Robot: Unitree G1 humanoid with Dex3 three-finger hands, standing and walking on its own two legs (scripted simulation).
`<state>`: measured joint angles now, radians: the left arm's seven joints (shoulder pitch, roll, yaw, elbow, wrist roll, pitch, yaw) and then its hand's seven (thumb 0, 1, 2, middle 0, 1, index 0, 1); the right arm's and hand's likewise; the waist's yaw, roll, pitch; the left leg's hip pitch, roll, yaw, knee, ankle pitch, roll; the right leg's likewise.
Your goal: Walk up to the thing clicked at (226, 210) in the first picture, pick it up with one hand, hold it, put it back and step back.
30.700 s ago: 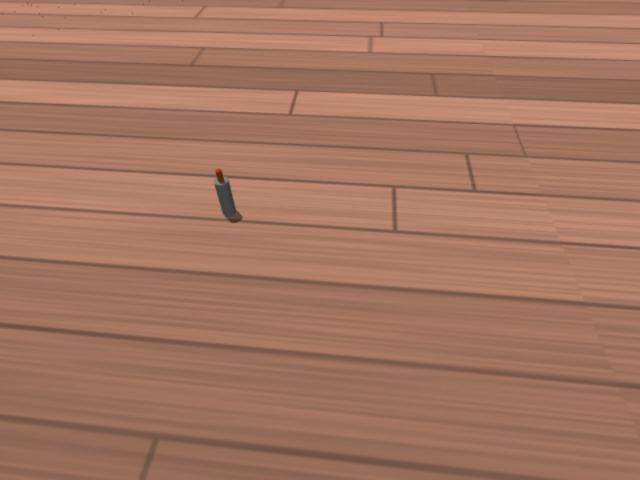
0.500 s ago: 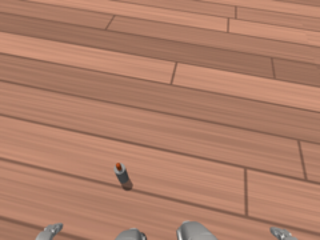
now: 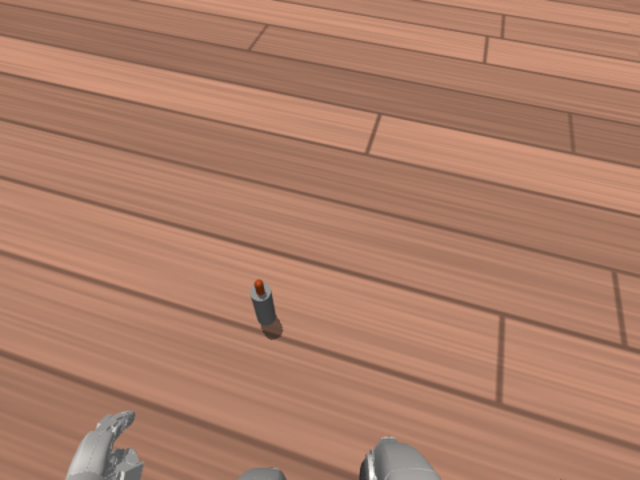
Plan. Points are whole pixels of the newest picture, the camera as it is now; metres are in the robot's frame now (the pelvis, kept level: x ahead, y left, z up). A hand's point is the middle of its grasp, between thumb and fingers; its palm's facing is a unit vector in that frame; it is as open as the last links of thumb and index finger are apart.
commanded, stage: step back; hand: left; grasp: from the side
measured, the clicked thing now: (262, 300) +0.62 +0.19 -0.63
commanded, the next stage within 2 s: none
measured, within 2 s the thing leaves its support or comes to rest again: neither
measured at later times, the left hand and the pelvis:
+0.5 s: hand out of the picture -0.07 +0.23 -0.13, palm faces -0.04 -0.91 -0.41, open 7.3 cm; pelvis -0.16 -0.03 +0.01, yaw -3 degrees
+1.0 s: hand out of the picture -0.25 +0.23 -0.15, palm faces -0.06 -0.91 -0.40, open 7.3 cm; pelvis -0.34 -0.04 +0.00, yaw -4 degrees
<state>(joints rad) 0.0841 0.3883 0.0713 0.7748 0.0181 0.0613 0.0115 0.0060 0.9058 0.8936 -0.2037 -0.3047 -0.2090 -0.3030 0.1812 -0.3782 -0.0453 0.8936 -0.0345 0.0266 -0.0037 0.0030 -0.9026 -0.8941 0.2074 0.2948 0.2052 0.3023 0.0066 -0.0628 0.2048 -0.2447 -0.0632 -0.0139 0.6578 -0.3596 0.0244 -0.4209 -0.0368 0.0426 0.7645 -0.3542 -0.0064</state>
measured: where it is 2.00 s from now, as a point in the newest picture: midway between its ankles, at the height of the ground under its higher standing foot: outside the picture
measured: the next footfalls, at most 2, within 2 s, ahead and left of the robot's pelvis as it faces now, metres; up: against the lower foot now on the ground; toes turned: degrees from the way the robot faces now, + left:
right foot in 0.32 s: -0.09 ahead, -0.16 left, +0.00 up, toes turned -1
left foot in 0.64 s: -0.19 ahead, +0.09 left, +0.00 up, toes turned -1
